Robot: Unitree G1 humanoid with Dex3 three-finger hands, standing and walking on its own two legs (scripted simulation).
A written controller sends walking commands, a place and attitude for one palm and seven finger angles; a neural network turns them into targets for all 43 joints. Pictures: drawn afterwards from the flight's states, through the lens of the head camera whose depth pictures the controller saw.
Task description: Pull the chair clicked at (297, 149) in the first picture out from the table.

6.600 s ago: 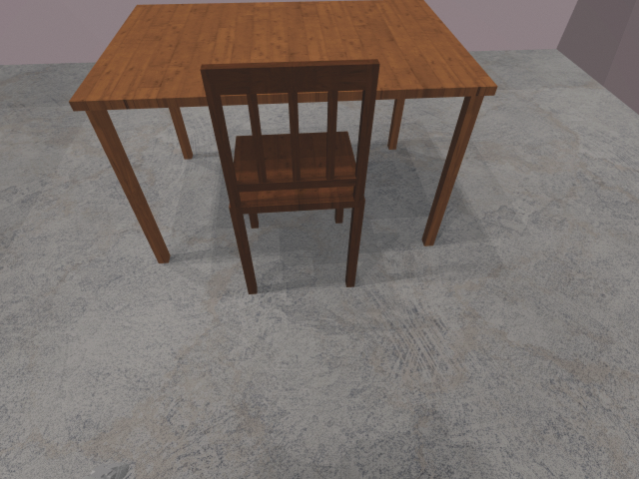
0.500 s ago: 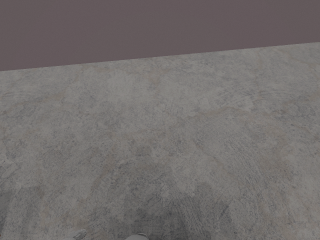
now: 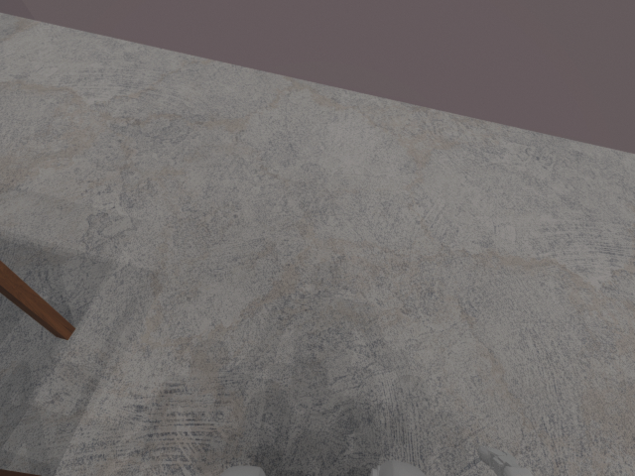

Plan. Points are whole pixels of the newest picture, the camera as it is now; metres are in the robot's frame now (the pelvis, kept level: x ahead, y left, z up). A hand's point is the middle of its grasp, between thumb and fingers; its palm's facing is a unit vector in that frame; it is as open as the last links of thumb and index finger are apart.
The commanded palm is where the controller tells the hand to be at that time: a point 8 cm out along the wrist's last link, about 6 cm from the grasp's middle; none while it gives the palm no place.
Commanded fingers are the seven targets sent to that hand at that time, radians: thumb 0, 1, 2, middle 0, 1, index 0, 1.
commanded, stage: turn to face it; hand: left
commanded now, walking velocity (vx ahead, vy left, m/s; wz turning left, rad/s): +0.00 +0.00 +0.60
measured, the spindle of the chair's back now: out of the picture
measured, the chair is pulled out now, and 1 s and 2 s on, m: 0.00 0.00 0.00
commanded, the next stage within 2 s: none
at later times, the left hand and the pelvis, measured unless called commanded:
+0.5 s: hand out of the picture +0.07 +0.18 -0.12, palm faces +0.28 -0.91 -0.30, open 7.4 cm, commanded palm none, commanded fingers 0.00 0.90 0.90 -0.20 -0.30 -0.20 -0.30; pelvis +0.00 -0.04 +0.01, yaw +18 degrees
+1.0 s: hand out of the picture -0.14 +0.22 -0.17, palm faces +0.61 -0.75 -0.26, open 7.4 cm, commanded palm none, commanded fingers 0.00 0.90 0.90 -0.20 -0.30 -0.20 -0.30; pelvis -0.04 +0.01 +0.01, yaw +35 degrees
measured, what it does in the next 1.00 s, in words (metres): steps on the spot, turning left: right foot, then left foot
